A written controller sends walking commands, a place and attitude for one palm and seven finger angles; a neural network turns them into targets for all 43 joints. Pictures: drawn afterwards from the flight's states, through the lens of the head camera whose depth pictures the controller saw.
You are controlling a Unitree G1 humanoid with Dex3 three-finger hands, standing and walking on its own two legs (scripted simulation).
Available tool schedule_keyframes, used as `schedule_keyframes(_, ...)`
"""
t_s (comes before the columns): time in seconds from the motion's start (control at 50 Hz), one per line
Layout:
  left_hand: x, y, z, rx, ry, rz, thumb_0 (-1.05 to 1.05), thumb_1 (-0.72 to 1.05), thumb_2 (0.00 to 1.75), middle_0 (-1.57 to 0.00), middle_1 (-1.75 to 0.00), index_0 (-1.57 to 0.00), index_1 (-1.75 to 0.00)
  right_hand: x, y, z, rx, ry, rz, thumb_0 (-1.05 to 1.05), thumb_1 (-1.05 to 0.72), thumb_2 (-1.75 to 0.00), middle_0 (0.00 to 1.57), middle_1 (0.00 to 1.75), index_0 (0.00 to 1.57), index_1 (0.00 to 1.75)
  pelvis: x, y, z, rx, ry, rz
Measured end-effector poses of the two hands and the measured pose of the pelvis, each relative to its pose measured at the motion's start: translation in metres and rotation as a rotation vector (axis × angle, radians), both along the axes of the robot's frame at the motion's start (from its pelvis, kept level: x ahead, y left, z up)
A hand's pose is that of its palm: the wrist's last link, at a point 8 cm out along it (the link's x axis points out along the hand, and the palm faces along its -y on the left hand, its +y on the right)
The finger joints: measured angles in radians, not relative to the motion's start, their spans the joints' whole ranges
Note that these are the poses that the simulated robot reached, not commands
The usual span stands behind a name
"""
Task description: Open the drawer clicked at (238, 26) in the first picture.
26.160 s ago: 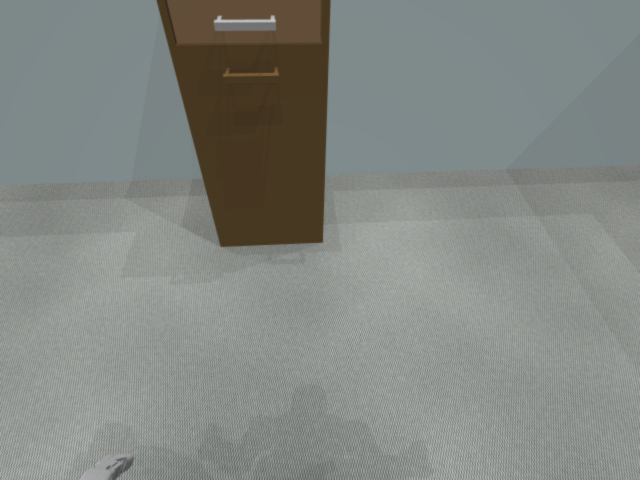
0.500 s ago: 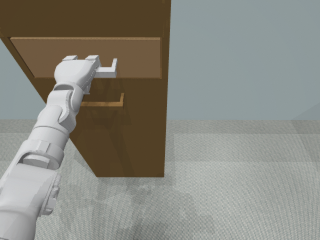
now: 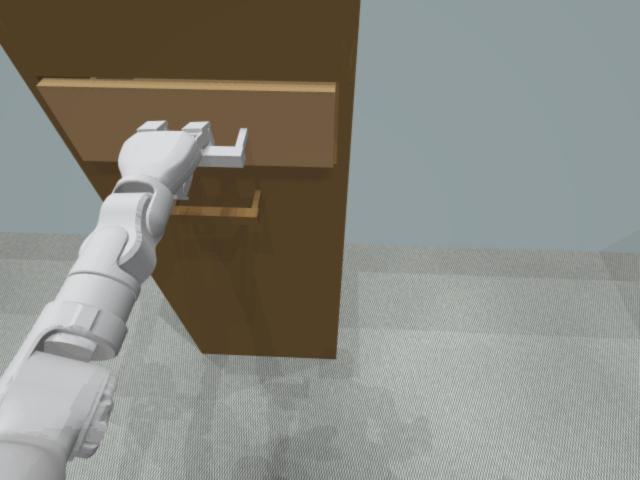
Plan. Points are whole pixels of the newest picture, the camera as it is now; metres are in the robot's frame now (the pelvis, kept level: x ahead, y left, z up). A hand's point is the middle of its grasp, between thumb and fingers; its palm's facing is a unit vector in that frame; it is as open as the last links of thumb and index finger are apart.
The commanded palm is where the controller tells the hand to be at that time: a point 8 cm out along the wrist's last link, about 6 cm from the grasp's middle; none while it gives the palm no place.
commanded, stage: pull the drawer open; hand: left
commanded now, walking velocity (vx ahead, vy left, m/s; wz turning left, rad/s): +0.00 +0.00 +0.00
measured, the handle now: (190, 145) +0.52 +0.19 +0.14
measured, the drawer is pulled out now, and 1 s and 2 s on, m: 0.01 0.02 0.06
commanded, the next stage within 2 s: none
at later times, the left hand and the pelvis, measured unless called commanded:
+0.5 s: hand (178, 190) +0.45 +0.20 +0.11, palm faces +0.00 -0.05 -1.00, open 5.6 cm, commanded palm +0.41 +0.20 +0.17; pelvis -0.01 -0.01 +0.00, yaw -2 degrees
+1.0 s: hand (173, 190) +0.45 +0.20 +0.11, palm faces -0.03 -0.04 -1.00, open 5.4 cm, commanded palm +0.43 +0.20 +0.17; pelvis -0.01 +0.00 +0.00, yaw +1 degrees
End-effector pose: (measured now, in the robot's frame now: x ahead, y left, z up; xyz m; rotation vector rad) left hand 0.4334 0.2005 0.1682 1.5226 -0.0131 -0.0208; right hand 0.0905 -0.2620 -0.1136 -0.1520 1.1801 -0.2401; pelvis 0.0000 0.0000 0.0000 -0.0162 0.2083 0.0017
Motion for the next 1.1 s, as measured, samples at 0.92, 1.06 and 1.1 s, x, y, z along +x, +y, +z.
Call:
schedule_keyframes(0.92, -0.004, 0.004, 0.0, 0.005, 0.008, 0.01, -0.02, 0.75, 0.83, -0.32, -1.35, -0.38, -1.32, 0.02, 0.004, 0.005, -0.009, -0.062, 0.027, 0.0, -0.91, -0.9, 0.2, 0.3, 0.2, 0.3, -0.003, 0.001, -0.001, -0.002, -0.001, 0.005)
schedule_keyframes(1.06, -0.002, 0.004, 0.002, 0.003, 0.03, 0.011, -0.02, 0.73, 0.83, -0.34, -1.35, -0.41, -1.34, 0.008, 0.009, -0.001, 0.002, -0.044, 0.032, 0.0, -0.91, -0.9, 0.2, 0.3, 0.2, 0.3, -0.011, 0.0, -0.003, -0.002, 0.001, 0.015)
schedule_keyframes(1.1, -0.003, 0.004, 0.001, 0.005, 0.028, 0.01, -0.02, 0.73, 0.83, -0.34, -1.35, -0.41, -1.34, -0.003, 0.009, -0.003, 0.003, -0.024, 0.024, 0.0, -0.9, -0.9, 0.2, 0.3, 0.2, 0.3, -0.013, -0.001, -0.004, -0.002, 0.002, 0.016)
